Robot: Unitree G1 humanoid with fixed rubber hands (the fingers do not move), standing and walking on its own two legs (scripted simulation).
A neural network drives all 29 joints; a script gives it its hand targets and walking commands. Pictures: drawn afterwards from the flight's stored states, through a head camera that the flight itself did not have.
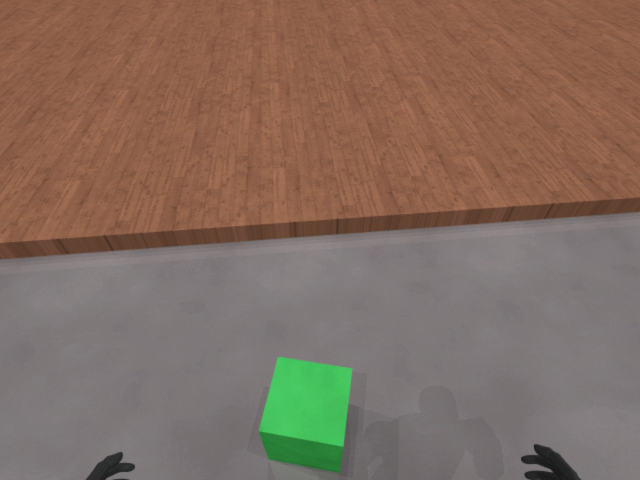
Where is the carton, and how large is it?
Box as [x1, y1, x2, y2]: [259, 357, 351, 472]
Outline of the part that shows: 278,357 259,428 259,433 268,458 339,472 351,368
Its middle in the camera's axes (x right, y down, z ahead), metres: -0.03 +0.49 +1.09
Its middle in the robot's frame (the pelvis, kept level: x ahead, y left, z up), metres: +0.44 +0.04 -0.65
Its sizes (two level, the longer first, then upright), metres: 0.210 0.200 0.250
